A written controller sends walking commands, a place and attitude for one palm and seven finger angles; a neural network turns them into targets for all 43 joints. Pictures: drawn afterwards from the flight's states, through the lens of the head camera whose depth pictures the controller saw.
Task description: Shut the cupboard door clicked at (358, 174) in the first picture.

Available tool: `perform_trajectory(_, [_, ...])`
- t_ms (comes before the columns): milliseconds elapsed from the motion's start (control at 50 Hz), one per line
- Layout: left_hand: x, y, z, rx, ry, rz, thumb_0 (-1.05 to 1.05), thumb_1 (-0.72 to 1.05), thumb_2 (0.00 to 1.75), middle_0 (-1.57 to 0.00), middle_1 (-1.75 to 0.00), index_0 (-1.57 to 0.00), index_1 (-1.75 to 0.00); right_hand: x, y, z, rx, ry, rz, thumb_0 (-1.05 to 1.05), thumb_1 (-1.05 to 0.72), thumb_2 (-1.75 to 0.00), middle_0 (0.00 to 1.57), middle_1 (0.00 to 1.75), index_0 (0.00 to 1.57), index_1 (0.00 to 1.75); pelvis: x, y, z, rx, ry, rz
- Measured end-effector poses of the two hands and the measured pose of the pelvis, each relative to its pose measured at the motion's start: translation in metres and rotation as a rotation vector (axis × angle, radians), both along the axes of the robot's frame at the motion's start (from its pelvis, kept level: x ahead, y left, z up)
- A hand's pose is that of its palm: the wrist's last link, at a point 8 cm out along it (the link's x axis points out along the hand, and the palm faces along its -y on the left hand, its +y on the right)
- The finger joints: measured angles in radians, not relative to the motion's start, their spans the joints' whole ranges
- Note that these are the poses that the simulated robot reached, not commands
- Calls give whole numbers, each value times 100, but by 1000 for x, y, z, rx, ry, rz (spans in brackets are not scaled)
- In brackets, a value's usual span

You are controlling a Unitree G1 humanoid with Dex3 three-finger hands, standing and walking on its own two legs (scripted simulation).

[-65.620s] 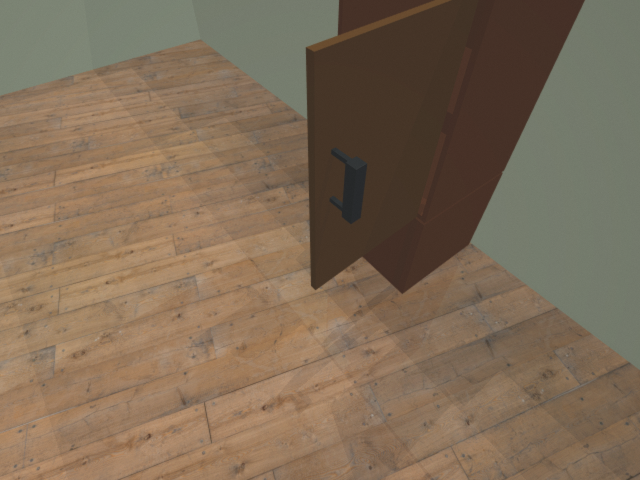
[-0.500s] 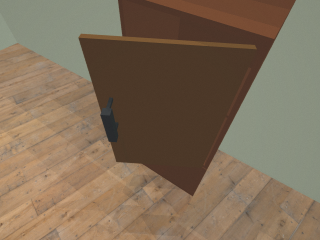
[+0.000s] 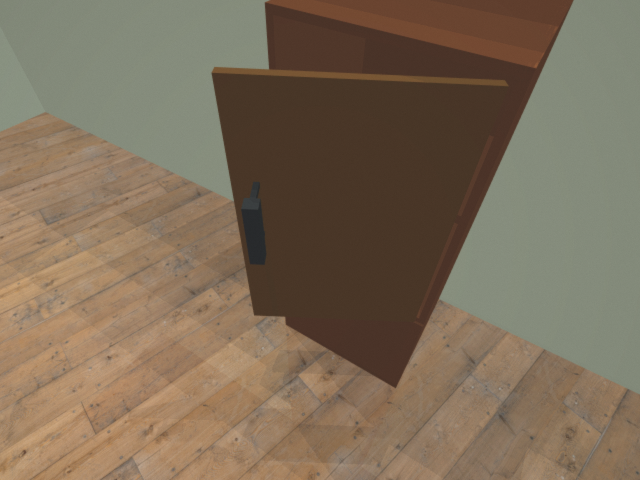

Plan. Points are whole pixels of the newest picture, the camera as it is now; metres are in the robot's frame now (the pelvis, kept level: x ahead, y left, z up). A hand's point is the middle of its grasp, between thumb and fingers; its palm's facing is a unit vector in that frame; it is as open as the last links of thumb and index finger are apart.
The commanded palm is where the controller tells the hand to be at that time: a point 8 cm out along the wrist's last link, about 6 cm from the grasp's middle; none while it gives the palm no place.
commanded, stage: come to a stop and stand still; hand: left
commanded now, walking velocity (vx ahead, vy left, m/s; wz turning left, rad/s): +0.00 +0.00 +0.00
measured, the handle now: (256, 223) +0.51 +0.14 +0.01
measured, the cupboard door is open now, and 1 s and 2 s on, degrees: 30 30 30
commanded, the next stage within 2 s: look again from close up in 1.58 s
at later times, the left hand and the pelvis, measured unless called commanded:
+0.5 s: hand out of the picture -0.16 +0.20 -0.19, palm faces +0.15 -0.97 -0.20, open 7.4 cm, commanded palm none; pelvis -0.07 +0.03 -0.01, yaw +4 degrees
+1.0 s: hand out of the picture -0.01 +0.21 -0.16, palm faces -0.12 -0.98 -0.17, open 7.4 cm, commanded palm none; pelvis -0.12 +0.04 +0.01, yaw -2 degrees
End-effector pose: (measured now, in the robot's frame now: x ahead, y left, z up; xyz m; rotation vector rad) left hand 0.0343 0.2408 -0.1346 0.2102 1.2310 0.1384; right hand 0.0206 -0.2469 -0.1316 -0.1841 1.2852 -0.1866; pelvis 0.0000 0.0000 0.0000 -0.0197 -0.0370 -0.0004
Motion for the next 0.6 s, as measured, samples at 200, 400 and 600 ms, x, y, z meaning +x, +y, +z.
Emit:
perform_trajectory(200, [-95,4,-7,-33,175,75,1,91,89,-20,-30,-20,-29,0,3,9,-26,-35,28,0,-91,-90,20,30,20,30,-21,9,3,-9,-13,9])
perform_trajectory(400, [-163,7,-17,-45,204,173,0,91,89,-20,-30,-20,-29,12,9,7,-47,-91,94,0,-91,-90,20,30,20,30,-54,18,-6,-8,-50,45])
perform_trajectory(600, [-162,43,-57,-35,137,137,1,90,89,-20,-30,-20,-29,-28,26,9,-108,-204,56,0,-91,-90,20,30,20,30,-94,43,-30,12,-21,47])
